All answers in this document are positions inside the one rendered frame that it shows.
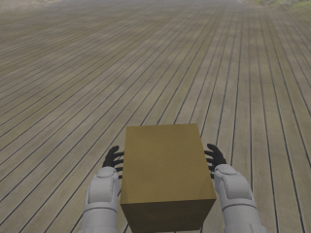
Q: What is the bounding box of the robot right hand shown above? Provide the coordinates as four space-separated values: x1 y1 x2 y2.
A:
204 144 226 179

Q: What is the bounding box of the carton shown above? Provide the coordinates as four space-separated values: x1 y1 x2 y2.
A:
120 123 217 233

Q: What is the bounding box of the robot left forearm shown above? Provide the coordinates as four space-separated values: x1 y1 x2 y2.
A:
77 166 120 233

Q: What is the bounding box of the robot right forearm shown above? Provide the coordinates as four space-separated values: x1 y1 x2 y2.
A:
214 164 268 233

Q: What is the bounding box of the robot left hand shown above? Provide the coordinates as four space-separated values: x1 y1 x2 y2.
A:
102 146 124 180

